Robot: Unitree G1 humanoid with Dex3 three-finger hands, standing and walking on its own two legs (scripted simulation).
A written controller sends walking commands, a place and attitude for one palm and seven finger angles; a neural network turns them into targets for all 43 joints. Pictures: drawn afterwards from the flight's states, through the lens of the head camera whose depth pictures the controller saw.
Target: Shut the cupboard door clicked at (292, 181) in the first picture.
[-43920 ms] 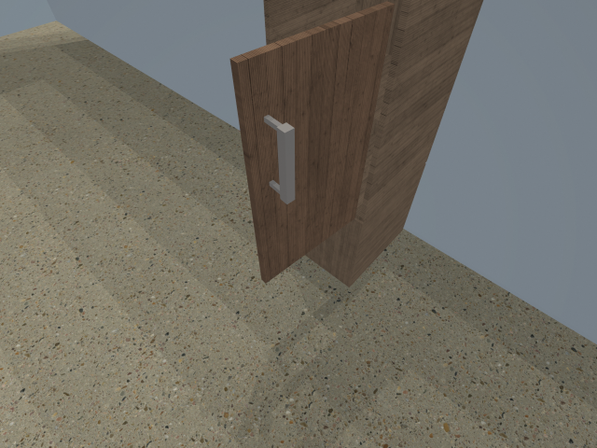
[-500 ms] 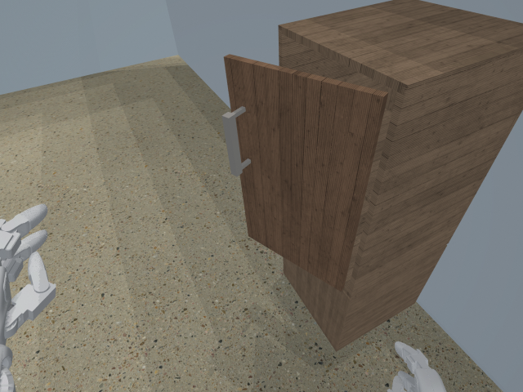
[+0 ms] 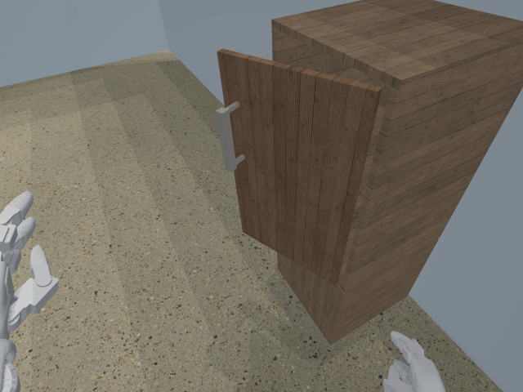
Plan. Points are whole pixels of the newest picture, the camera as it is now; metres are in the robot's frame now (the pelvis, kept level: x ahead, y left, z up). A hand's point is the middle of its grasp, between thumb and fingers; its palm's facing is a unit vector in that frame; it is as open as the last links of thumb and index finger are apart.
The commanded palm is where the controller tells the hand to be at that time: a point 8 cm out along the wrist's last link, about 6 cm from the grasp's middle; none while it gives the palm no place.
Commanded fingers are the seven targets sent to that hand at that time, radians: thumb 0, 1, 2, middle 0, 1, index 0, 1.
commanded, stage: step back with the hand held close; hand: left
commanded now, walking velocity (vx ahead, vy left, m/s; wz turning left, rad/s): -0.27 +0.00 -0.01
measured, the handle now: (232, 137) +0.65 +0.14 +0.06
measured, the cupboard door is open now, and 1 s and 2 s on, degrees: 24 24 24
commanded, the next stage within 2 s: stop stepping back and stand still in 1.20 s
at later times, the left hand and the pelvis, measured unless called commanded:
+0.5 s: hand (10, 322) +0.15 +0.29 +0.15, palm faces +0.41 -0.77 -0.50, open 7.4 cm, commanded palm +0.08 +0.32 +0.17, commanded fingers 0.00 0.90 0.90 -0.20 -0.30 -0.20 -0.30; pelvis -0.06 +0.03 -0.01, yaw -1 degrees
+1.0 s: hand out of the picture +0.06 +0.29 +0.16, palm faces +0.48 -0.76 -0.45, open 7.4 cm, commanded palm -0.01 +0.33 +0.17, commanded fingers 0.00 0.90 0.90 -0.20 -0.30 -0.20 -0.30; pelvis -0.13 +0.03 -0.02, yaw +3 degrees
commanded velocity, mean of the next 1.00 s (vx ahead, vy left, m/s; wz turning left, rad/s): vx -0.31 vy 0.00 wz -0.03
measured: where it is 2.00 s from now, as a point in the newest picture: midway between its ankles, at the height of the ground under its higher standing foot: outside the picture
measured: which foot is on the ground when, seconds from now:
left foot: down 0.00-1.00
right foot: down 0.00-0.98, up 1.00-1.00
